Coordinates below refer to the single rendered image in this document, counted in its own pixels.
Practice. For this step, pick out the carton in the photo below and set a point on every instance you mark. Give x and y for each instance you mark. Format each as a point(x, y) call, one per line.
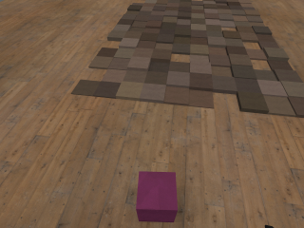
point(157, 199)

